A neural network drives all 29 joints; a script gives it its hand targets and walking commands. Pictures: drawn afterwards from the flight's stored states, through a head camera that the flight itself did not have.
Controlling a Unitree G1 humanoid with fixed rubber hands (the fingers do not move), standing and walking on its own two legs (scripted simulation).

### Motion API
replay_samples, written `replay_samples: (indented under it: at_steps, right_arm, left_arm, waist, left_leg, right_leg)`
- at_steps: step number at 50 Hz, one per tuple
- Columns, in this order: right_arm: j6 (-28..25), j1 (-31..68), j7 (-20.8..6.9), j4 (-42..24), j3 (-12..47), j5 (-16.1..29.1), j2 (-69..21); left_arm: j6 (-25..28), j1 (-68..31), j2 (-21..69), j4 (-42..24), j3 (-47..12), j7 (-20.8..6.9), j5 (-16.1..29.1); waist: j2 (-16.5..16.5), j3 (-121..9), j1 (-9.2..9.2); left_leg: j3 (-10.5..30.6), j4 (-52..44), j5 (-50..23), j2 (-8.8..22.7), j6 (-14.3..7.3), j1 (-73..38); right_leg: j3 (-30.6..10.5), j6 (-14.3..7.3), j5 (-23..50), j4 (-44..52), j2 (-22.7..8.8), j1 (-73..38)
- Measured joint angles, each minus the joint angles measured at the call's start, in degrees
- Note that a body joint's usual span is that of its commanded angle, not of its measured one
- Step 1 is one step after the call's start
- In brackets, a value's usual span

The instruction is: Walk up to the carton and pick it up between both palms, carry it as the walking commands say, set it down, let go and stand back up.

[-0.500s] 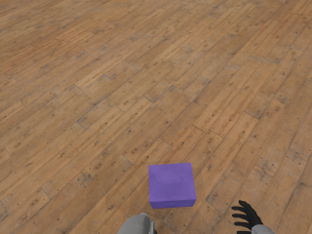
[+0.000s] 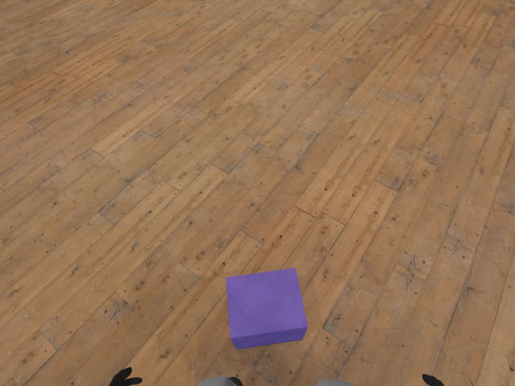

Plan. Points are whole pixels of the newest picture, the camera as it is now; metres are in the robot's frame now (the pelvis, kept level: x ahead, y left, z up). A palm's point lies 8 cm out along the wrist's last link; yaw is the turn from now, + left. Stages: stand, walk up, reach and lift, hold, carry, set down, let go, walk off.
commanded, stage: walk up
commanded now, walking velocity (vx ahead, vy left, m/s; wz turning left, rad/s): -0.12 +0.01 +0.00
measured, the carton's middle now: (265, 309) +0.39 +0.01 -0.66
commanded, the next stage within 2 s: none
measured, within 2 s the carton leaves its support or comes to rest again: neither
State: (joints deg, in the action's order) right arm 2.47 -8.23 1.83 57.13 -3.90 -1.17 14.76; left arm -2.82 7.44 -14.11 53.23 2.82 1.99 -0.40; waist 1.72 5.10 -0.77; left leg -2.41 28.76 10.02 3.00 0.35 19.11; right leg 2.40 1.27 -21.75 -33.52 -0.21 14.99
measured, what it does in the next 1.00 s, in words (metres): steps on the spot: right foot, then left foot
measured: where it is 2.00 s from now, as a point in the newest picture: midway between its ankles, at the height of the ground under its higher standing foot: outside the picture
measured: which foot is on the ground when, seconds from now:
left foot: down 0.00-0.02, up 0.04-0.36, down 0.38-1.00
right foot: up 0.00-0.00, down 0.02-1.00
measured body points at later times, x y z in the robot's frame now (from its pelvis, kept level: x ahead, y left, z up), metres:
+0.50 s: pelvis -0.03 +0.01 +0.01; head -0.02 +0.02 +0.46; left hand -0.01 +0.25 -0.15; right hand +0.00 -0.23 -0.14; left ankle -0.08 +0.13 -0.74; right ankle -0.01 -0.12 -0.74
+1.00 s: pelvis -0.03 +0.01 +0.00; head -0.01 +0.02 +0.45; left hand -0.05 +0.27 -0.15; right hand +0.01 -0.23 -0.15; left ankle -0.08 +0.13 -0.74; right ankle -0.01 -0.12 -0.74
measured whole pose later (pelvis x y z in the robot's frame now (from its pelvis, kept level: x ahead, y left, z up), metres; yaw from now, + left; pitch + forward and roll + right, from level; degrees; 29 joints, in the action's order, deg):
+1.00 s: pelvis -0.03 +0.01 +0.00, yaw +4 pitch +0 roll -1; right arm -0.2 -15.2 2.1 60.7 -1.7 -1.1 11.5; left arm -0.7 14.5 -12.4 64.3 1.1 2.9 0.0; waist 0.6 1.1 0.5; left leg 3.7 28.2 18.6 -0.7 -0.1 9.9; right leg 6.1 1.2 -12.9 -26.7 -3.4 13.9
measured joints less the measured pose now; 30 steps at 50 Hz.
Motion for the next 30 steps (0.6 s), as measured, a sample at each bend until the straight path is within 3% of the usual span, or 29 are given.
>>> replay_samples:
  at_steps: [1,4,7,9,16,19,24,30]
  right_arm:
    - [0.1,-0.4,-0.2,-0.2,-0.1,0.0,0.2]
    - [1.7,-0.6,-0.6,-0.4,-0.2,-0.5,1.0]
    - [2.4,-1.2,-1.6,-0.7,-0.7,-0.9,1.6]
    - [2.4,-2.1,-2.1,-0.4,-0.7,-0.8,1.9]
    - [0.9,-4.9,-1.1,1.7,1.7,0.8,-0.5]
    - [-1.0,-5.3,-0.7,2.0,2.3,1.3,-1.4]
    - [-3.1,-6.2,-0.6,3.7,3.4,1.0,-4.1]
    - [-3.8,-7.4,-0.2,5.2,3.6,0.8,-5.1]
  left_arm:
    - [0.5,0.5,-0.2,-0.3,-0.1,-0.1,-0.2]
    - [1.1,2.2,0.9,-0.1,-0.5,-0.3,-1.2]
    - [1.4,4.7,1.4,-0.1,-0.9,0.0,-1.3]
    - [2.0,5.8,1.6,0.3,-0.9,-0.1,-1.0]
    - [2.9,5.9,2.9,3.8,-1.3,-0.9,-1.0]
    - [3.2,5.9,3.4,5.4,-1.5,-1.0,-0.5]
    - [3.1,5.8,3.1,7.8,-2.0,-1.2,0.3]
    - [2.9,5.8,3.3,10.0,-1.9,-1.2,0.3]
  waist:
    - [-0.3,-0.4,0.33]
    - [0.4,-0.4,0.84]
    - [0.3,-1.2,1.19]
    - [0.3,-1.7,1.41]
    - [0.8,-3.6,2.0]
    - [1.4,-4.1,1.48]
    - [-2.3,-3.5,1.66]
    - [-3.4,-3.1,1.55]
  left_leg:
    - [-0.2,1.9,0.7,-0.3,0.1,1.2]
    - [2.4,16.2,13.6,-2.2,0.8,6.2]
    - [3.3,29.4,11.9,-4.0,1.9,9.7]
    - [3.5,32.3,8.9,-4.1,2.3,9.5]
    - [4.4,6.6,10.4,-2.2,1.6,-5.3]
    - [3.6,-5.4,5.3,-1.5,0.5,-11.5]
    - [2.9,-8.0,5.4,-2.5,-0.1,-13.8]
    - [2.7,-8.1,5.4,-3.2,-0.8,-14.9]
  right_leg:
    - [-0.2,-0.4,3.6,3.8,-0.6,-1.2]
    - [-0.1,-2.2,5.8,2.0,-1.0,0.1]
    - [-0.8,-2.4,7.1,4.6,-2.4,-0.3]
    - [-0.9,-2.2,8.3,6.3,-3.2,-0.7]
    - [0.2,-2.3,11.6,11.7,-1.8,-2.6]
    - [1.2,-1.7,11.6,11.2,-0.6,-1.9]
    - [0.7,-0.6,12.2,12.0,-1.6,-3.3]
    - [0.4,0.1,12.6,12.7,-2.2,-4.7]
